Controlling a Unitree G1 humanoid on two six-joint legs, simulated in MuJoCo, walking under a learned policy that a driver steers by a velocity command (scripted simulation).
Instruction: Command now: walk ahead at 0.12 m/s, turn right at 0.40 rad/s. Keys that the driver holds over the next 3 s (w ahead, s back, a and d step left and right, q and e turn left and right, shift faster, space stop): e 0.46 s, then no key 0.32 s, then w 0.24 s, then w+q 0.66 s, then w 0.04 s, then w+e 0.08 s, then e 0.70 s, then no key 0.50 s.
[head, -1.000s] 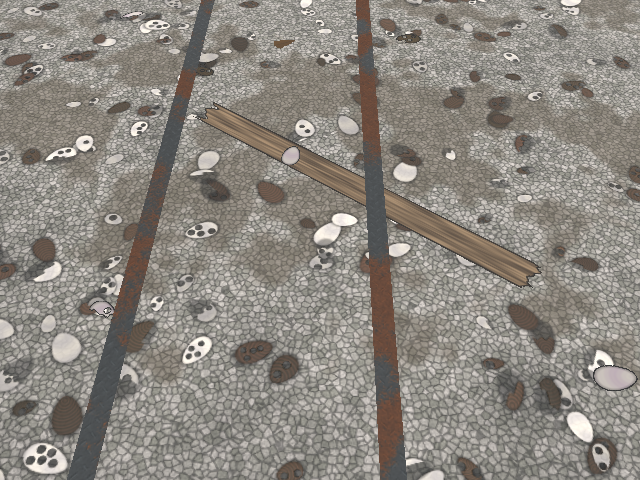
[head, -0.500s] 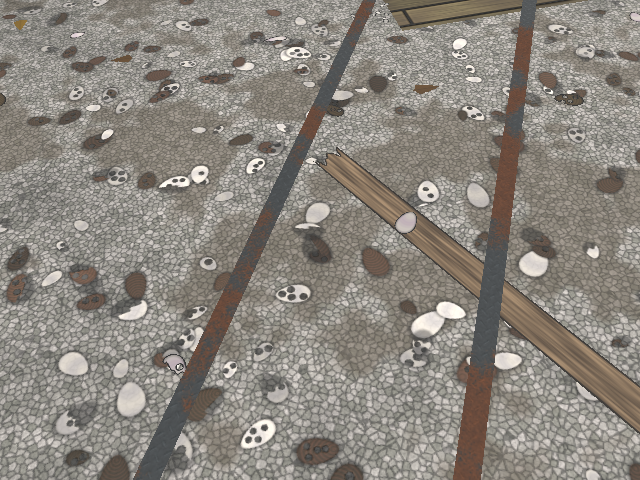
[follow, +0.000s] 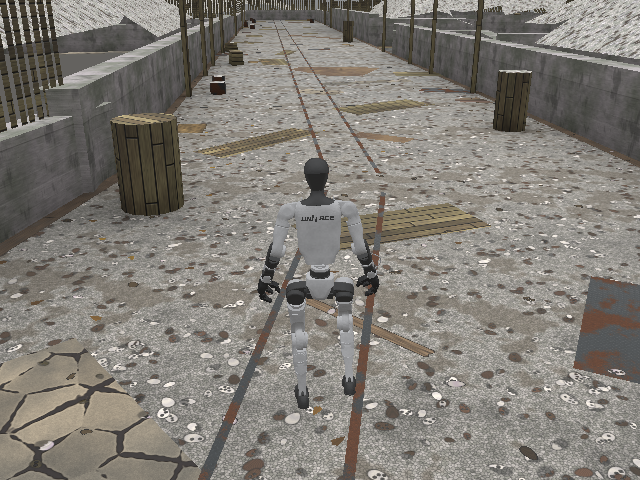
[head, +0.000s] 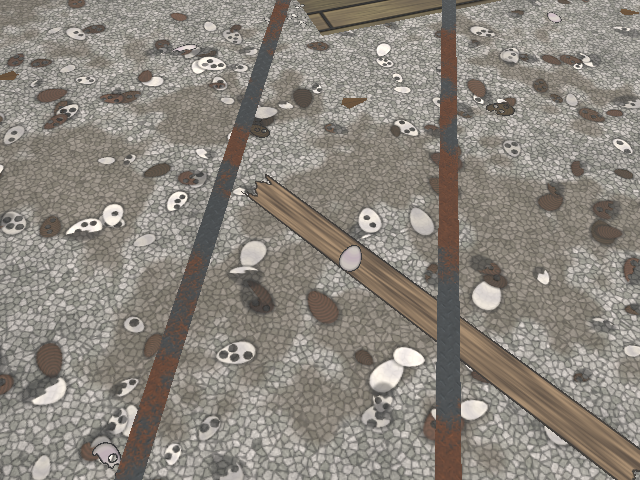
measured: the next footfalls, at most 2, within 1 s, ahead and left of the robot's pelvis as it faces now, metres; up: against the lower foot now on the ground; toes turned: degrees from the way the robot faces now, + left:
right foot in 0.26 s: +0.08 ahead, -0.15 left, +0.00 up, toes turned -12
left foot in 0.72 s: +0.13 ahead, +0.07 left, +0.00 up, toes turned -22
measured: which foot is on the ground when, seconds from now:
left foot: down 0.00-0.26, up 0.28-0.70, down 0.72-1.00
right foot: up 0.00-0.24, down 0.26-0.74, up 0.76-1.00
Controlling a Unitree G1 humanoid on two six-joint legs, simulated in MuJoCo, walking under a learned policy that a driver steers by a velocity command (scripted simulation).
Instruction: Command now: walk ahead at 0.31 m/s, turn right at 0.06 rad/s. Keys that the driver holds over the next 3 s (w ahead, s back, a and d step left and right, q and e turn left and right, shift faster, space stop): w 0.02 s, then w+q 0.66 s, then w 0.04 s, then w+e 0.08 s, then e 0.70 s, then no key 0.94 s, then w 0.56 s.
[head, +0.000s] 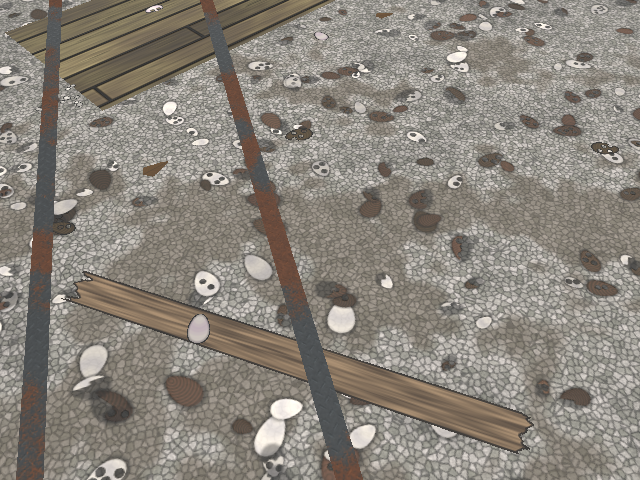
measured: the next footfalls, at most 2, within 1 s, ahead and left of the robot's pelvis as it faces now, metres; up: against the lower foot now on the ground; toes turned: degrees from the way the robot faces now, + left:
right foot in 0.02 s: +0.01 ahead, -0.11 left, +0.00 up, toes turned +0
left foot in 0.48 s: +0.33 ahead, +0.17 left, +0.00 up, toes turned +14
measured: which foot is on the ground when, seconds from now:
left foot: down 0.00-0.04, up 0.06-0.46, down 0.48-1.00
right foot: up 0.00-0.00, down 0.02-0.46, up 0.48-0.96, down 0.98-1.00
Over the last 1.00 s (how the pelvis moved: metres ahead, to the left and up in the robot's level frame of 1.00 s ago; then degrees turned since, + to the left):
0.07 -0.04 0.00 -21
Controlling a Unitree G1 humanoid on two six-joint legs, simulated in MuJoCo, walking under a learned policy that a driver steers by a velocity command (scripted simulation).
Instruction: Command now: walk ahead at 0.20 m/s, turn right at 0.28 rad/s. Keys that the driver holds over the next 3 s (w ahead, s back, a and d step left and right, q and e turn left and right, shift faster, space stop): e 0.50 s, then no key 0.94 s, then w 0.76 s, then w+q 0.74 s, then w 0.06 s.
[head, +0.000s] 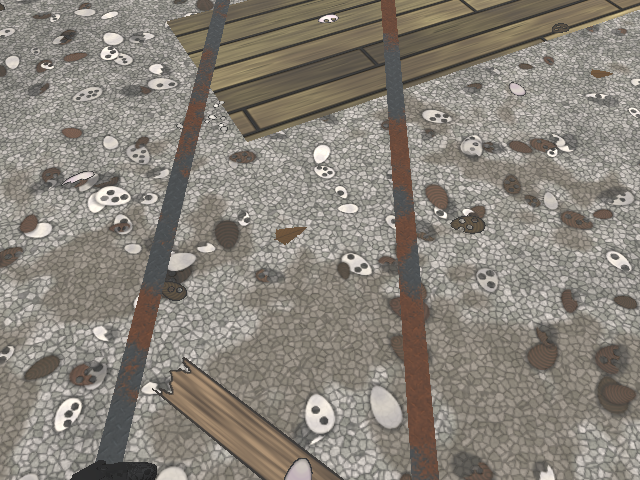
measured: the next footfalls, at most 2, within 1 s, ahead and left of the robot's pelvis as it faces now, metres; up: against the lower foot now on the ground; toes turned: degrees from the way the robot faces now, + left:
left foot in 0.42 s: +0.20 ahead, +0.12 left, +0.00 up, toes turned -21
right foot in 0.80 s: +0.08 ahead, -0.10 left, +0.00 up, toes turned -21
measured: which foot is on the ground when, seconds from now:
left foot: down 0.00-0.00, up 0.02-0.40, down 0.42-1.00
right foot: down 0.00-0.42, up 0.44-0.78, down 0.80-1.00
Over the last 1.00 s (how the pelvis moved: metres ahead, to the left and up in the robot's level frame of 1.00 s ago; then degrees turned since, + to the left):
0.47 0.12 -0.02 19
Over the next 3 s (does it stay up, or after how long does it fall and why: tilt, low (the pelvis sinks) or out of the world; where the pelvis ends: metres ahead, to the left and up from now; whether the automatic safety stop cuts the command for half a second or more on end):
stays up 0.81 -0.16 0.03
